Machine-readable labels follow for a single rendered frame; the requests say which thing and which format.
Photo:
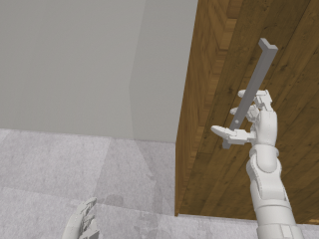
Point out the robot right hand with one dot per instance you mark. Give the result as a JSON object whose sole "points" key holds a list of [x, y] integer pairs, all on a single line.
{"points": [[264, 122]]}

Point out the right robot forearm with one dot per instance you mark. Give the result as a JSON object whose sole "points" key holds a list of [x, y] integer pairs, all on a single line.
{"points": [[272, 208]]}

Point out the handle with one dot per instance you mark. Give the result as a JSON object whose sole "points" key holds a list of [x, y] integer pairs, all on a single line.
{"points": [[260, 71]]}

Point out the robot left hand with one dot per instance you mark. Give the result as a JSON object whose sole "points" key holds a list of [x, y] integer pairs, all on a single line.
{"points": [[76, 227]]}

